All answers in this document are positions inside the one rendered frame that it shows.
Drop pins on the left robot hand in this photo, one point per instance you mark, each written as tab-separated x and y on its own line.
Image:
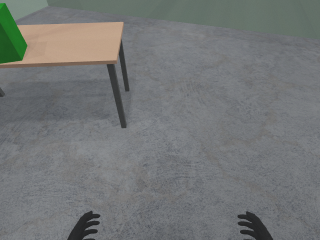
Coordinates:
79	232

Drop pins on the table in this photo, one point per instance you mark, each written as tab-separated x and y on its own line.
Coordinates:
75	44

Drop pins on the right robot hand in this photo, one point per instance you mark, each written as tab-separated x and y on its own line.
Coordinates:
260	231

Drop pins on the carton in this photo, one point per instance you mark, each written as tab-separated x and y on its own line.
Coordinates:
12	43

